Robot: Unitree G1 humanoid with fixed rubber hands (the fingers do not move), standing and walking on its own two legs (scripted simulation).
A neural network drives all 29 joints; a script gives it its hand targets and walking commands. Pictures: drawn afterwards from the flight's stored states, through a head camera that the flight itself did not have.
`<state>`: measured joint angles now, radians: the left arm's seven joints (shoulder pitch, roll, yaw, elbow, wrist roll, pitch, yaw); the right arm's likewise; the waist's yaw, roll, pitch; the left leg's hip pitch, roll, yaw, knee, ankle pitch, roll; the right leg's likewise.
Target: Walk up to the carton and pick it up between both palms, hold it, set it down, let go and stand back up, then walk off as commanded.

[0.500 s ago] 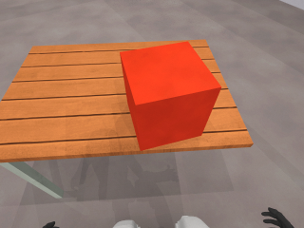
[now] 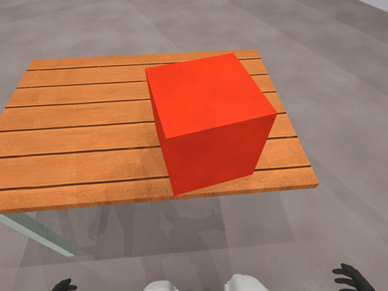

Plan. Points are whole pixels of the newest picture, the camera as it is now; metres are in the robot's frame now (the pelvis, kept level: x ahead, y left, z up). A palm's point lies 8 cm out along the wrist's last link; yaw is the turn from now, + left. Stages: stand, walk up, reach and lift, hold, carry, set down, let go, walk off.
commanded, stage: walk up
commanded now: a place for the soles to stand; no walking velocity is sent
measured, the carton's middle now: (203, 125) +0.50 +0.00 +0.01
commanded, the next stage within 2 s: none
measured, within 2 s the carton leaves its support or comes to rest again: neither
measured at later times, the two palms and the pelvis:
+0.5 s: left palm out of the picture +0.11 +0.29 -0.10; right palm out of the picture +0.11 -0.34 -0.07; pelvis +0.00 -0.02 +0.00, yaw -1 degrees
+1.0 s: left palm out of the picture +0.13 +0.25 -0.10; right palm out of the picture +0.09 -0.39 -0.08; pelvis +0.01 -0.07 -0.01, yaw -2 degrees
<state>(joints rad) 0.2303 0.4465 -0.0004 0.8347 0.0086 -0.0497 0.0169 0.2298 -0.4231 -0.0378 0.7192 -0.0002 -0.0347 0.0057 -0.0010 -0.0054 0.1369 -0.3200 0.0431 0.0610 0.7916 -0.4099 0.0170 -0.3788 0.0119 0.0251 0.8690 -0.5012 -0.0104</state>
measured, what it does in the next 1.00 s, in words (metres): steps on the spot: right foot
